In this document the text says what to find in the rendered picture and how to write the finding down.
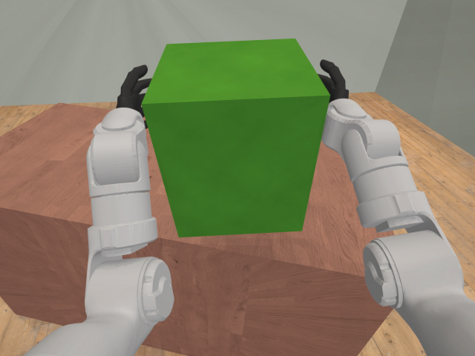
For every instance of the carton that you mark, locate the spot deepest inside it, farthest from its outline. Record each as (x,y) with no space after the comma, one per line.
(236,129)

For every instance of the pedestal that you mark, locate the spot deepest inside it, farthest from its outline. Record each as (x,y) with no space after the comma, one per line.
(297,293)

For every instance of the left robot hand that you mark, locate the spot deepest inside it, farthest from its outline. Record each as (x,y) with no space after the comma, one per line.
(130,89)

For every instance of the right robot hand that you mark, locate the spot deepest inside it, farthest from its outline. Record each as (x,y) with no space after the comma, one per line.
(336,84)

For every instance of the left robot upper arm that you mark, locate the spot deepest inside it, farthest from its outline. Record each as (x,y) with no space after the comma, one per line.
(124,301)

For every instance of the right robot forearm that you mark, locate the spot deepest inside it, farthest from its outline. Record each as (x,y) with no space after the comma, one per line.
(371,149)

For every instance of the right robot upper arm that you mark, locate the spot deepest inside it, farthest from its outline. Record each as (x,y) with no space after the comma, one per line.
(417,275)

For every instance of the left robot forearm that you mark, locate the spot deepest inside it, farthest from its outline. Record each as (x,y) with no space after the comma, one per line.
(117,166)

